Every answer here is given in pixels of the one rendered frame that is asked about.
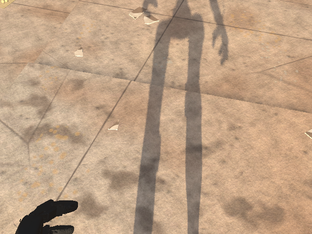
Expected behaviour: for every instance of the robot left hand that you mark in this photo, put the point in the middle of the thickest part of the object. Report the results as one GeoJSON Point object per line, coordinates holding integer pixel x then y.
{"type": "Point", "coordinates": [34, 222]}

